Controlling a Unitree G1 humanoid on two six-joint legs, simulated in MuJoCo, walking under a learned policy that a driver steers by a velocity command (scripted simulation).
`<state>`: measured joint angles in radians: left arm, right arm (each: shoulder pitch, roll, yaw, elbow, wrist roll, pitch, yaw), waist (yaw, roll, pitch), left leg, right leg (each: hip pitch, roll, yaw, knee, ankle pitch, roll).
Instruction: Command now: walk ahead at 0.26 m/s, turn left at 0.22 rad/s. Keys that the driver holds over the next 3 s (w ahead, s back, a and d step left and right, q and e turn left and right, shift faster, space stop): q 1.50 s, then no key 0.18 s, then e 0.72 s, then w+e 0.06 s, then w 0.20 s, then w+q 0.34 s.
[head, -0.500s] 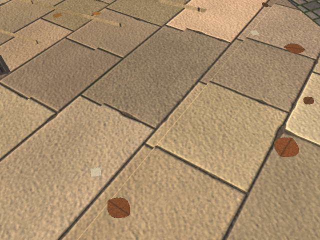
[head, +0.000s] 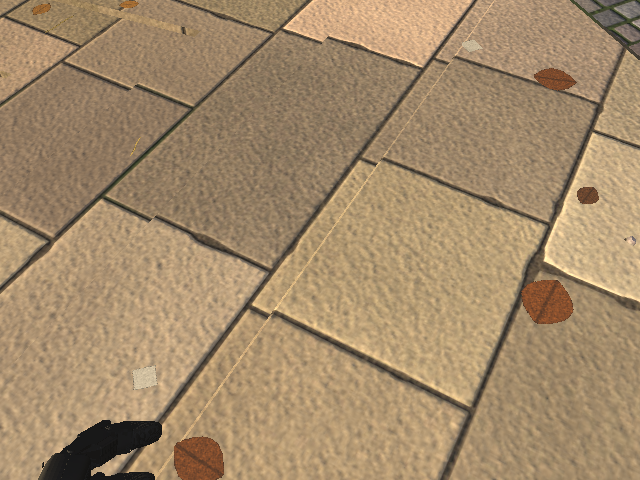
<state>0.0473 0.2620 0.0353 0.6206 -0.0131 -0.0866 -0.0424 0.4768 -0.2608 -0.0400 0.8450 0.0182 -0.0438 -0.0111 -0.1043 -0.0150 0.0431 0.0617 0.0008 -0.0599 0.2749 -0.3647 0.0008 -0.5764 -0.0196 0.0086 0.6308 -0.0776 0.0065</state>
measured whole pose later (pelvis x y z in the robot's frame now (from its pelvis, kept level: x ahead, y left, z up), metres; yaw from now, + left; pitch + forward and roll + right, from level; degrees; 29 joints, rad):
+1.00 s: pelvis +0.12 -0.01 +0.00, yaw +33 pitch +2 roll -1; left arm 0.10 0.29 0.07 0.77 0.00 -0.01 -0.01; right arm 0.17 -0.33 -0.07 0.56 0.02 0.06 -0.03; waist -0.01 0.04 0.04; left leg -0.38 -0.11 -0.22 0.63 -0.32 0.02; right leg -0.27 0.05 0.05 0.50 -0.24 0.00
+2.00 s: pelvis +0.10 +0.02 +0.00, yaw +50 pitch +0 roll +1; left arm 0.19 0.29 0.05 0.74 -0.01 0.01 0.01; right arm 0.16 -0.26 -0.04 0.66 -0.02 0.02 -0.03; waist 0.01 0.01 0.04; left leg -0.26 -0.04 0.01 0.56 -0.29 0.03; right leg -0.29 0.00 0.09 0.59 -0.29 0.02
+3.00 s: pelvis +0.25 +0.12 +0.00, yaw +36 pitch +2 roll +0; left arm 0.31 0.32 0.04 0.70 -0.01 -0.08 -0.01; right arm 0.24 -0.29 -0.05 0.70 0.02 -0.08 0.03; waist 0.01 -0.03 0.00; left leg -0.27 -0.06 -0.02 0.47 -0.24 0.07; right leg -0.37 0.01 0.04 1.05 -0.38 -0.01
